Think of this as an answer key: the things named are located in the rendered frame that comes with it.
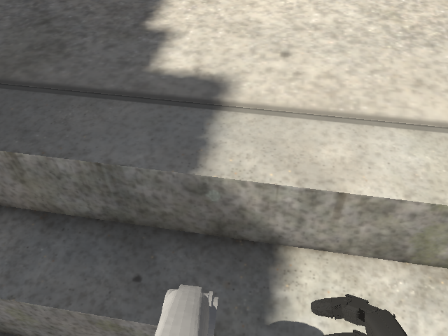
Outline stairs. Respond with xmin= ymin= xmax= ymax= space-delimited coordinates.
xmin=0 ymin=151 xmax=448 ymax=336

